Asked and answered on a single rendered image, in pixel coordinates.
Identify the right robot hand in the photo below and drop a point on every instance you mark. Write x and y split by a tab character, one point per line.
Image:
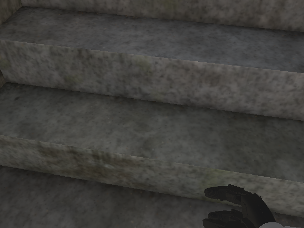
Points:
254	213

